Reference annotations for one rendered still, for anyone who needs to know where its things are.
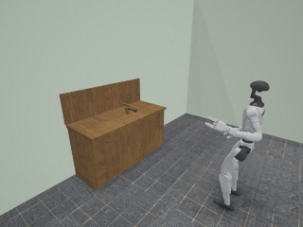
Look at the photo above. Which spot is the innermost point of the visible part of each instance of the robot right foot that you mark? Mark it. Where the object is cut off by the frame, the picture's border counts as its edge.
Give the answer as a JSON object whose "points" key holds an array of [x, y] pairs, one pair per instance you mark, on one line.
{"points": [[235, 192]]}

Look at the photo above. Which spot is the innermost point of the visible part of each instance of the left robot forearm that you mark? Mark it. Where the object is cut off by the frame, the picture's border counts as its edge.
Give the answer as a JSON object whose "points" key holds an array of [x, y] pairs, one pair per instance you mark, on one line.
{"points": [[247, 136]]}

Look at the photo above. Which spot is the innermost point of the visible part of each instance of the counter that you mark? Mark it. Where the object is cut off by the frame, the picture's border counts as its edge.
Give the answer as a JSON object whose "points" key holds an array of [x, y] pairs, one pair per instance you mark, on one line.
{"points": [[105, 137]]}

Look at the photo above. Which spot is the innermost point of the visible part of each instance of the right robot hand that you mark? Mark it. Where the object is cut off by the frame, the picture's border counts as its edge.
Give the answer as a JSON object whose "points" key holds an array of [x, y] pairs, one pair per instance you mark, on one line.
{"points": [[230, 135]]}

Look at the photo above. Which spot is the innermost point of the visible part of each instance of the left robot hand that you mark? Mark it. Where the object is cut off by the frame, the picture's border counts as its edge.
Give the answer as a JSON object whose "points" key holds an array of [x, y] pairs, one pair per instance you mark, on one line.
{"points": [[219, 126]]}

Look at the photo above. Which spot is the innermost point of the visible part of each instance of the robot right shin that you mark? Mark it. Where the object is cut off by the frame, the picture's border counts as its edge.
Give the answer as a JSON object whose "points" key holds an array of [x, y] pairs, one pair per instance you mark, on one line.
{"points": [[234, 174]]}

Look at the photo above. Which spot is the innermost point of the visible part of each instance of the robot left upper arm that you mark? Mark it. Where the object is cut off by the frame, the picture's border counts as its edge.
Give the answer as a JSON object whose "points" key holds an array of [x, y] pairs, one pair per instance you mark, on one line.
{"points": [[252, 115]]}

